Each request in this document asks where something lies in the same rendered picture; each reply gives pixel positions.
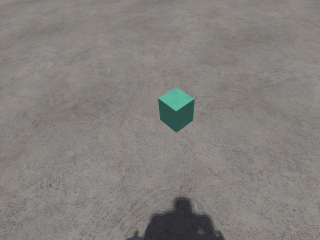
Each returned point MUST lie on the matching carton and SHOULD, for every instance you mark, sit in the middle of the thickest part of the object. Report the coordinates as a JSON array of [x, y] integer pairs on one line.
[[176, 109]]

